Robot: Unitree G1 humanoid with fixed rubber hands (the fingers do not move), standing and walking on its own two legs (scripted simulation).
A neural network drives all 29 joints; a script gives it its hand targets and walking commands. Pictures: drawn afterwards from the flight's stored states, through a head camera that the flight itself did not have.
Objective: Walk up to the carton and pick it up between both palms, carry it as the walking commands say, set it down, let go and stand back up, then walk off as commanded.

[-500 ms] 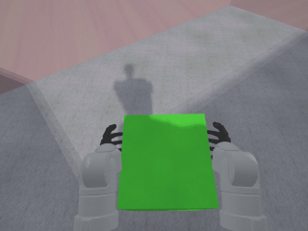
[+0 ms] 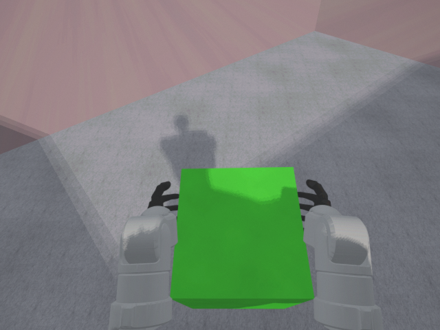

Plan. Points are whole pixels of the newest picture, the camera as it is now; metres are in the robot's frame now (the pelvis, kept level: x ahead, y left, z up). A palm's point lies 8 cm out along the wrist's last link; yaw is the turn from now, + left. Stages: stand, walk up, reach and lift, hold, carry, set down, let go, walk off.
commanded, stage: carry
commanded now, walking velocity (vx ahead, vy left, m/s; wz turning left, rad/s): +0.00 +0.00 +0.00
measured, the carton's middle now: (237, 245) +0.30 -0.01 -0.01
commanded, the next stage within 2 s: none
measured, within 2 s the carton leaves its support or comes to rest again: neither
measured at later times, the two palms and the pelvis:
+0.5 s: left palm (153, 215) +0.30 +0.14 +0.09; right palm (311, 217) +0.30 -0.13 +0.09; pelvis +0.01 +0.01 +0.00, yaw +0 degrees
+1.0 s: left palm (153, 213) +0.31 +0.15 +0.09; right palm (309, 215) +0.31 -0.13 +0.08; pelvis +0.01 +0.01 +0.00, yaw -1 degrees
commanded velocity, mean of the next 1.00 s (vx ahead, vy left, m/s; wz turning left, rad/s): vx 0.00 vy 0.00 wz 0.00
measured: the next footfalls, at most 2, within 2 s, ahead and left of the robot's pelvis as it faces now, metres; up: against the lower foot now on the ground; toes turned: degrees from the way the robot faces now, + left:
none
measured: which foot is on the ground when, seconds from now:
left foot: down 0.00-1.00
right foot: down 0.00-1.00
